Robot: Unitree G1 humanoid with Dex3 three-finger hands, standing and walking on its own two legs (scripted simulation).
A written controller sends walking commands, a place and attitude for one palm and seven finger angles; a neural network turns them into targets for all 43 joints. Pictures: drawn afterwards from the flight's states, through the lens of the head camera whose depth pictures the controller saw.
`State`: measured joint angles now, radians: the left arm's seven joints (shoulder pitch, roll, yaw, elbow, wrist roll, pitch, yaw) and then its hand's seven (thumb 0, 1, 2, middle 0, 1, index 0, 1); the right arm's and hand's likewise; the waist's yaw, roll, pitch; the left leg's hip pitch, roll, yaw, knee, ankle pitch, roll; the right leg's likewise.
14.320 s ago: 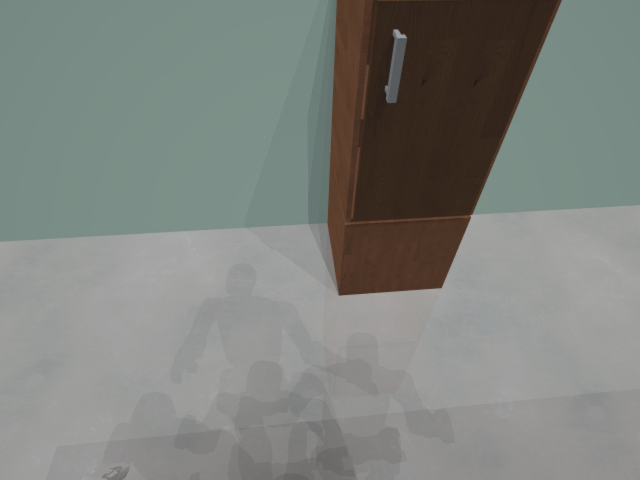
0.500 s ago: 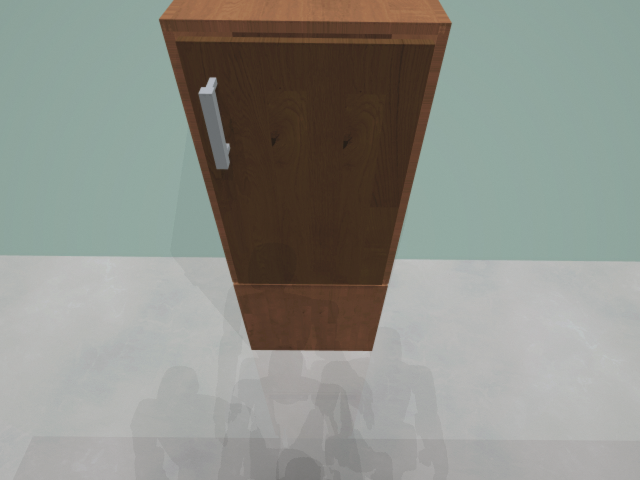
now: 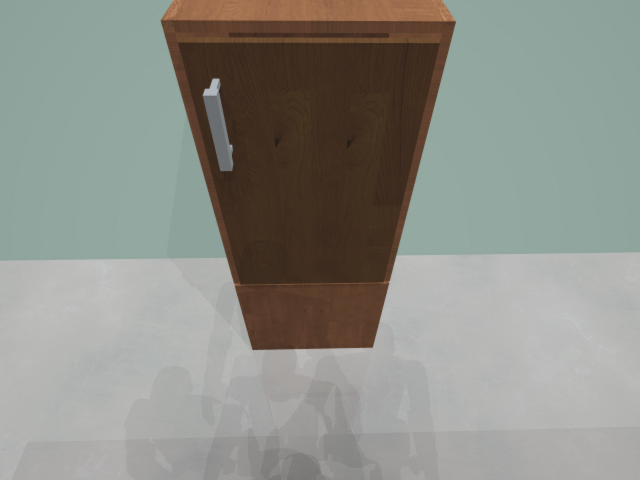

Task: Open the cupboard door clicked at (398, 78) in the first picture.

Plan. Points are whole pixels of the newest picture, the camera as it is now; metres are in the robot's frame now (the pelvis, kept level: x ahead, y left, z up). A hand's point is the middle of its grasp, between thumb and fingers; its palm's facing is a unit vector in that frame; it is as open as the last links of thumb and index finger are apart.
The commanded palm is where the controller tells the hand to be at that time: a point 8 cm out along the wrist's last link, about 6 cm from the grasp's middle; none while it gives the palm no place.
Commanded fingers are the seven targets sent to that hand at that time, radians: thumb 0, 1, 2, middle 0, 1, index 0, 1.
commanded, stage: shuffle to correct the standing spot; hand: left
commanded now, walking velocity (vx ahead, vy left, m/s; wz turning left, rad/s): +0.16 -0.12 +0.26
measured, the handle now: (221, 126) +0.59 +0.19 +0.13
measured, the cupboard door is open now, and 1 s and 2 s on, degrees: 0 0 0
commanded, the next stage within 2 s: come to a stop and stand still in 0.14 s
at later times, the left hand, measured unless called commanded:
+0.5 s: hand out of the picture +0.00 +0.13 -0.19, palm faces +0.13 -0.98 -0.15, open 7.4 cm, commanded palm none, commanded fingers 0.00 0.90 0.90 -0.20 -0.30 -0.20 -0.30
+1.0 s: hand out of the picture +0.09 +0.11 -0.18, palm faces +0.11 -0.97 -0.20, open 7.3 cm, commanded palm none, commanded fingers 0.00 0.90 0.90 -0.20 -0.30 -0.20 -0.30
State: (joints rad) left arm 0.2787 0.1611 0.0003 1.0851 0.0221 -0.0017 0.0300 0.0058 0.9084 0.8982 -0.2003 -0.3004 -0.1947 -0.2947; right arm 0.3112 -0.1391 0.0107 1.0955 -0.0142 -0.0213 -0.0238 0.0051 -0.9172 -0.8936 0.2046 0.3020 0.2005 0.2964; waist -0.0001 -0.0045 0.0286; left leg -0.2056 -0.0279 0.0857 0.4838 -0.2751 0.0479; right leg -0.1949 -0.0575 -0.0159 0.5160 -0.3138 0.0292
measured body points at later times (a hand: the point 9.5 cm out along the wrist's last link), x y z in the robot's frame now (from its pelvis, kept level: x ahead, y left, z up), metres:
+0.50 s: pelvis +0.07 -0.02 -0.01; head +0.10 +0.00 +0.44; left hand -0.01 +0.18 -0.17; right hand +0.16 -0.24 -0.15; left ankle +0.07 +0.07 -0.74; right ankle +0.00 -0.14 -0.70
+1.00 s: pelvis +0.05 -0.07 -0.01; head +0.07 -0.06 +0.44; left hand +0.08 +0.16 -0.16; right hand +0.10 -0.30 -0.16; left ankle +0.01 +0.04 -0.74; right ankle +0.08 -0.16 -0.74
